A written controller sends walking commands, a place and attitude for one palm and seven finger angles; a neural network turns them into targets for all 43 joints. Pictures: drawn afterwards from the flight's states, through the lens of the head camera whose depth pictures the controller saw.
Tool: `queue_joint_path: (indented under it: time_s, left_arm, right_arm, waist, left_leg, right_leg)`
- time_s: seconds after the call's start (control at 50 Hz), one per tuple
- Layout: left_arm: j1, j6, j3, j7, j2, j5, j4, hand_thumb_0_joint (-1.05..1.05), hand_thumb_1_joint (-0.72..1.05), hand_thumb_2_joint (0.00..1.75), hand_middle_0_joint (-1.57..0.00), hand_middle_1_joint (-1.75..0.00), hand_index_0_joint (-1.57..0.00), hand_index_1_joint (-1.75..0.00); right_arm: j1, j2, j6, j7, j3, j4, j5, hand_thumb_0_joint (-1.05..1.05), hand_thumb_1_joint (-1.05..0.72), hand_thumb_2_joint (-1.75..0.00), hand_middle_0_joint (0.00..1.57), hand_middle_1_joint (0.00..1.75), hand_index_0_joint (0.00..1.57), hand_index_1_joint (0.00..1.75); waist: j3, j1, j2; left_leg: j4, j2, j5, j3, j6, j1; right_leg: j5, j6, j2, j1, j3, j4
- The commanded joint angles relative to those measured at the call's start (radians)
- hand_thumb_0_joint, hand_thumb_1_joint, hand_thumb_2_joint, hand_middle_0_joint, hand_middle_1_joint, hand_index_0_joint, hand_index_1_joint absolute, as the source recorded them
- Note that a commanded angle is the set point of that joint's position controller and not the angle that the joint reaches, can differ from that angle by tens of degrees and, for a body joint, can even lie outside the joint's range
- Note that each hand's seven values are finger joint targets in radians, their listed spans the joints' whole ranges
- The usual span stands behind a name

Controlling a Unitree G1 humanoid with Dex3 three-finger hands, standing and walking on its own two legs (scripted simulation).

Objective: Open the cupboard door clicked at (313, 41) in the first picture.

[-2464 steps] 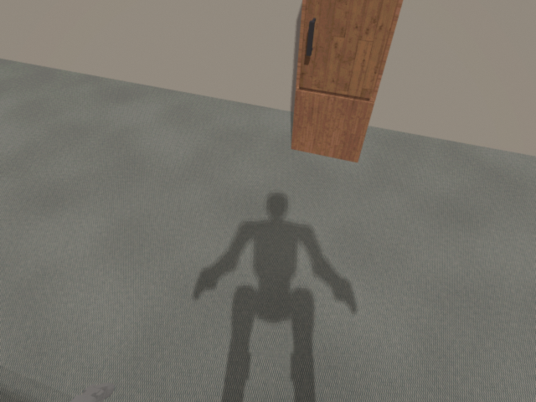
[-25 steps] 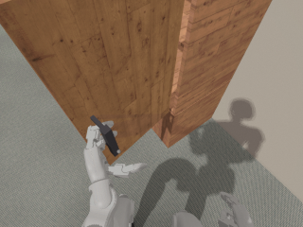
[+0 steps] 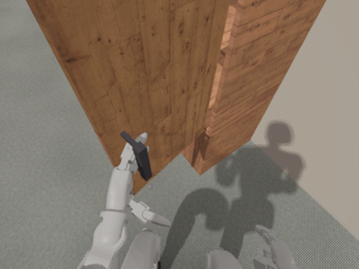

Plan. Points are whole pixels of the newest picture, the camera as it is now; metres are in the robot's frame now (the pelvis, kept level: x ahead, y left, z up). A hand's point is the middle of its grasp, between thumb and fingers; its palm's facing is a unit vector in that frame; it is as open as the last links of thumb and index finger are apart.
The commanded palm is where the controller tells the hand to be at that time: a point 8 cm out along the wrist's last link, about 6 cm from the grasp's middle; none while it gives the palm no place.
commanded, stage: slide the hand sideways off the handle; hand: left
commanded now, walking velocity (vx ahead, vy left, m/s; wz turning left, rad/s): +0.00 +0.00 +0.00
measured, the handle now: (137, 157) +0.35 +0.12 +0.03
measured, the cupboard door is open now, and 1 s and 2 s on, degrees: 100 100 100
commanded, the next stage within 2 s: draw the hand back to the body in 1.04 s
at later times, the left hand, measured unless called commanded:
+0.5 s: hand (132, 206) +0.24 +0.11 +0.03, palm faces +0.00 -1.00 +0.01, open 16.4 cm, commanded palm +0.22 +0.16 +0.03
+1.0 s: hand (112, 226) +0.21 +0.14 +0.02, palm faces -0.02 -1.00 -0.02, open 16.4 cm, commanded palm +0.18 +0.20 +0.03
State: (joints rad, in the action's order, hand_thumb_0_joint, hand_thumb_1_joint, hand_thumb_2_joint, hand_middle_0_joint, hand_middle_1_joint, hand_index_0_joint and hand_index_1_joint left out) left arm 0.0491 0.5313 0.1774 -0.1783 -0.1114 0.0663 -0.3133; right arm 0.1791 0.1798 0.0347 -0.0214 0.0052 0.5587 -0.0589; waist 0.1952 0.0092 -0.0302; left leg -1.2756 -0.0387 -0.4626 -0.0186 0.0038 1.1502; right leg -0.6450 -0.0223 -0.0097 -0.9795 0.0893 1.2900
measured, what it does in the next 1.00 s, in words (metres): stands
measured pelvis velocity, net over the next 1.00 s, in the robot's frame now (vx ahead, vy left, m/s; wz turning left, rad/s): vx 0.01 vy -0.01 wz -0.02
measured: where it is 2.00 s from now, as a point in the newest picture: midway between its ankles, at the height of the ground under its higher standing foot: outside the picture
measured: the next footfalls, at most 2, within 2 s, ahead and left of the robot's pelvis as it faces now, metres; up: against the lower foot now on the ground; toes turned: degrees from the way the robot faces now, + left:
none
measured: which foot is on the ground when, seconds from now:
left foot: down 0.00-1.00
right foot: down 0.00-1.00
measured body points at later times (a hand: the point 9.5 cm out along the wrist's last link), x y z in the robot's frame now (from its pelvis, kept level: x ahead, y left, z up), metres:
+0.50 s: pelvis +0.01 +0.00 +0.00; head +0.10 +0.01 +0.44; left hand +0.24 +0.17 +0.03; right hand +0.20 -0.21 -0.10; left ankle +0.08 +0.12 -0.62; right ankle -0.01 -0.11 -0.62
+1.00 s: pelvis +0.01 -0.01 -0.02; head +0.09 -0.01 +0.42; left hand +0.20 +0.20 +0.03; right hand +0.20 -0.24 -0.11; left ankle +0.08 +0.12 -0.62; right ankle -0.01 -0.11 -0.62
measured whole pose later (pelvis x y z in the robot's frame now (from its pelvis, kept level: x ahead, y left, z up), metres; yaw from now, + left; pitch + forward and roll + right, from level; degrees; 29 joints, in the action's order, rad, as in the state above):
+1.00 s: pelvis +0.01 -0.01 -0.02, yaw -1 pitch +21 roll -3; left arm 0.52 0.51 -0.04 0.20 -0.18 -0.23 0.07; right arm 0.18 0.20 -0.02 0.05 -0.02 0.48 -0.01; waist 0.21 -0.02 -0.03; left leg -1.38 -0.06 -0.52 -0.04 -0.02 1.22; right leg -0.70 -0.04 0.02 -1.04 0.10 1.38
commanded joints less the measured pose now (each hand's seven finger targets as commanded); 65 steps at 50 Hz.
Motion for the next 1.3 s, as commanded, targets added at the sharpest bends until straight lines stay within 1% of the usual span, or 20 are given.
queue_joint_path:
  time_s: [0.0,0.02,0.06,0.1,0.16,0.22,0.32,0.4,0.5,0.58,0.7,0.76,0.84,0.9,0.96,1.02,1.1,1.14,1.22,1.28]
  left_arm:
    - [-0.122,0.048,0.101,0.195,0.151,-0.176,0.307,0.0,-0.5,0.3,-0.15,-0.3,-0.15,-0.3]
    - [-0.054,0.024,0.069,0.195,0.148,-0.204,0.284,0.0,-0.5,0.3,-0.15,-0.3,-0.15,-0.3]
    - [-0.027,0.004,0.04,0.169,0.136,-0.21,0.285,0.0,-0.5,0.3,-0.15,-0.3,-0.15,-0.3]
    - [0.011,0.01,0.016,0.129,0.093,-0.161,0.288,0.0,-0.5,0.3,-0.15,-0.3,-0.15,-0.3]
    - [0.036,0.052,0.031,0.092,0.068,-0.063,0.321,0.0,-0.5,0.3,-0.15,-0.3,-0.15,-0.3]
    - [0.103,0.064,0.027,0.085,0.05,-0.03,0.343,0.0,-0.5,0.3,-0.15,-0.3,-0.15,-0.3]
    - [0.205,0.047,-0.047,0.114,0.005,-0.099,0.457,0.0,-0.5,0.3,-0.15,-0.3,-0.15,-0.3]
    - [0.267,0.04,-0.053,0.139,-0.001,-0.142,0.546,0.0,-0.5,0.3,-0.15,-0.3,-0.15,-0.3]
    - [0.306,0.071,-0.044,0.187,-0.012,-0.151,0.552,0.0,-0.5,0.3,-0.15,-0.3,-0.15,-0.3]
    - [0.387,0.073,-0.09,0.237,-0.043,-0.169,0.526,0.0,-0.5,0.3,-0.15,-0.3,-0.15,-0.3]
    - [0.451,0.049,-0.202,0.259,-0.115,-0.217,0.608,0.0,-0.5,0.3,-0.15,-0.3,-0.15,-0.3]
    - [0.469,0.049,-0.225,0.279,-0.115,-0.244,0.614,0.0,-0.5,0.3,-0.15,-0.3,-0.15,-0.3]
    - [0.479,0.048,-0.238,0.331,-0.122,-0.272,0.581,0.0,-0.5,0.3,-0.15,-0.3,-0.15,-0.3]
    - [0.469,0.045,-0.245,0.375,-0.133,-0.293,0.57,0.0,-0.5,0.3,-0.15,-0.3,-0.15,-0.3]
    - [0.503,0.041,-0.289,0.403,-0.159,-0.313,0.573,0.0,-0.5,0.3,-0.15,-0.3,-0.15,-0.3]
    - [0.504,0.048,-0.311,0.407,-0.173,-0.328,0.609,0.0,-0.5,0.3,-0.15,-0.3,-0.15,-0.3]
    - [0.469,0.054,-0.308,0.394,-0.169,-0.334,0.619,0.0,-0.5,0.3,-0.15,-0.3,-0.15,-0.3]
    - [0.467,0.053,-0.311,0.389,-0.185,-0.331,0.67,0.0,-0.5,0.3,-0.15,-0.3,-0.15,-0.3]
    - [0.488,-0.013,-0.312,0.369,-0.224,-0.321,0.799,0.0,-0.5,0.3,-0.15,-0.3,-0.15,-0.3]
    - [0.527,-0.089,-0.339,0.35,-0.228,-0.324,0.791,0.0,-0.5,0.3,-0.15,-0.3,-0.15,-0.3]
  right_arm:
    - [-0.045,0.14,-0.059,0.018,-0.041,-0.183,0.052,0.0,-0.9,-0.9,0.2,0.3,0.2,0.3]
    - [-0.042,0.144,-0.059,0.019,-0.042,-0.188,0.057,0.0,-0.9,-0.9,0.2,0.3,0.2,0.3]
    - [-0.039,0.152,-0.057,0.02,-0.046,-0.195,0.056,0.0,-0.9,-0.9,0.2,0.3,0.2,0.3]
    - [-0.035,0.151,-0.056,0.013,-0.046,-0.206,0.046,0.0,-0.9,-0.9,0.2,0.3,0.2,0.3]
    - [-0.026,0.144,-0.051,-0.005,-0.054,-0.212,0.031,0.0,-0.9,-0.9,0.2,0.3,0.2,0.3]
    - [-0.031,0.143,-0.043,-0.015,-0.055,-0.234,0.027,0.0,-0.9,-0.9,0.2,0.3,0.2,0.3]
    - [-0.032,0.142,-0.034,-0.005,-0.055,-0.258,0.035,0.0,-0.9,-0.9,0.2,0.3,0.2,0.3]
    - [-0.024,0.135,-0.043,0.009,-0.049,-0.264,0.039,0.0,-0.9,-0.9,0.2,0.3,0.2,0.3]
    - [-0.021,0.135,-0.067,0.025,-0.049,-0.246,0.038,0.0,-0.9,-0.9,0.2,0.3,0.2,0.3]
    - [-0.029,0.134,-0.078,0.032,-0.053,-0.252,0.039,0.0,-0.9,-0.9,0.2,0.3,0.2,0.3]
    - [-0.037,0.124,-0.079,0.048,-0.06,-0.263,0.045,0.0,-0.9,-0.9,0.2,0.3,0.2,0.3]
    - [-0.04,0.12,-0.084,0.055,-0.061,-0.257,0.048,0.0,-0.9,-0.9,0.2,0.3,0.2,0.3]
    - [-0.042,0.127,-0.094,0.069,-0.064,-0.24,0.054,0.0,-0.9,-0.9,0.2,0.3,0.2,0.3]
    - [-0.044,0.132,-0.106,0.076,-0.064,-0.233,0.058,0.0,-0.9,-0.9,0.2,0.3,0.2,0.3]
    - [-0.049,0.134,-0.114,0.085,-0.071,-0.235,0.059,0.0,-0.9,-0.9,0.2,0.3,0.2,0.3]
    - [-0.053,0.13,-0.124,0.086,-0.071,-0.237,0.06,0.0,-0.9,-0.9,0.2,0.3,0.2,0.3]
    - [-0.054,0.131,-0.135,0.089,-0.071,-0.231,0.061,0.0,-0.9,-0.9,0.2,0.3,0.2,0.3]
    - [-0.052,0.136,-0.139,0.089,-0.072,-0.24,0.062,0.0,-0.9,-0.9,0.2,0.3,0.2,0.3]
    - [-0.032,0.14,-0.128,0.095,-0.065,-0.277,0.074,0.0,-0.9,-0.9,0.2,0.3,0.2,0.3]
    - [-0.017,0.138,-0.114,0.103,-0.062,-0.282,0.085,0.0,-0.9,-0.9,0.2,0.3,0.2,0.3]
  waist:
    - [0.29,0.031,-0.013]
    - [0.273,0.016,0.023]
    - [0.236,0.017,0.075]
    - [0.214,0.006,0.085]
    - [0.221,0.009,0.051]
    - [0.227,-0.002,0.016]
    - [0.299,-0.026,-0.003]
    - [0.294,-0.008,0.017]
    - [0.233,0.025,0.039]
    - [0.229,0.005,0.036]
    - [0.295,-0.03,0.007]
    - [0.274,-0.026,0.016]
    - [0.228,-0.001,0.041]
    - [0.204,0.002,0.029]
    - [0.231,-0.012,0.032]
    - [0.248,-0.026,0.007]
    - [0.221,-0.013,0.012]
    - [0.239,-0.022,-0.019]
    - [0.265,-0.034,-0.083]
    - [0.234,-0.027,-0.037]
  left_leg:
    - [0.199,0.025,0.072,-0.051,0.01,-0.479]
    - [0.211,0.022,0.069,-0.053,0.006,-0.468]
    - [0.211,0.02,0.064,-0.06,0.007,-0.428]
    - [0.195,0.022,0.077,-0.057,0.01,-0.378]
    - [0.163,0.023,0.103,-0.053,0.01,-0.361]
    - [0.158,0.025,0.085,-0.049,0.008,-0.355]
    - [0.159,0.025,0.121,-0.039,0.006,-0.395]
    - [0.144,0.025,0.168,-0.04,0.012,-0.383]
    - [0.102,0.024,0.154,-0.045,0.019,-0.323]
    - [0.082,0.028,0.14,-0.035,0.017,-0.288]
    - [0.072,0.031,0.185,-0.024,0.018,-0.293]
    - [0.059,0.033,0.173,-0.016,0.017,-0.266]
    - [0.034,0.028,0.14,-0.017,0.018,-0.216]
    - [0.023,0.027,0.112,-0.022,0.019,-0.181]
    - [0.011,0.026,0.116,-0.017,0.017,-0.181]
    - [0.016,0.025,0.125,-0.018,0.017,-0.186]
    - [0.011,0.021,0.092,-0.025,0.02,-0.175]
    - [0.028,0.02,0.079,-0.024,0.02,-0.201]
    - [0.131,0.021,0.067,-0.03,0.023,-0.316]
    - [0.187,0.021,0.067,-0.034,0.023,-0.36]
  right_leg:
    - [0.218,-0.02,0.031,0.014,-0.034,-0.261]
    - [0.219,-0.018,0.034,0.027,-0.025,-0.263]
    - [0.219,-0.012,0.034,0.02,-0.016,-0.249]
    - [0.22,-0.013,0.03,0.009,-0.017,-0.221]
    - [0.227,-0.016,0.024,-0.039,-0.023,-0.174]
    - [0.21,-0.021,0.024,-0.054,-0.027,-0.164]
    - [0.247,-0.021,0.035,0.002,-0.033,-0.174]
    - [0.3,-0.016,0.041,0.036,-0.034,-0.175]
    - [0.3,-0.009,0.042,-0.011,-0.034,-0.16]
    - [0.299,-0.01,0.042,-0.014,-0.04,-0.147]
    - [0.345,-0.011,0.046,0.04,-0.049,-0.135]
    - [0.358,-0.003,0.045,0.056,-0.064,-0.15]
    - [0.342,0.008,0.041,0.035,-0.083,-0.163]
    - [0.287,0.005,0.04,0.024,-0.097,-0.168]
    - [0.301,0.012,0.035,0.028,-0.112,-0.166]
    - [0.29,0.007,0.037,0.032,-0.106,-0.153]
    - [0.223,0.006,0.043,-0.008,-0.105,-0.159]
    - [0.18,0.0,0.045,-0.018,-0.097,-0.164]
    - [0.159,-0.006,0.054,0.034,-0.067,-0.212]
    - [0.172,0.002,0.06,0.081,-0.047,-0.263]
